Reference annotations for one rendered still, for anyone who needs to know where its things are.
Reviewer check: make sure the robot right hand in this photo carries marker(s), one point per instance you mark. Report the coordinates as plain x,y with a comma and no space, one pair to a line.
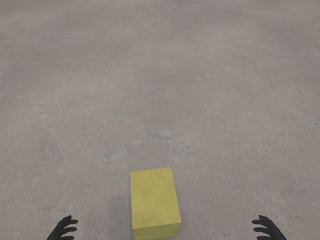
271,229

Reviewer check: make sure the carton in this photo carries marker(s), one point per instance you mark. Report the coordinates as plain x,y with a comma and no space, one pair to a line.
154,204

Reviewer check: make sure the robot left hand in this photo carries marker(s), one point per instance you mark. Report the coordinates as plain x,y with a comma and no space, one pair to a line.
59,230

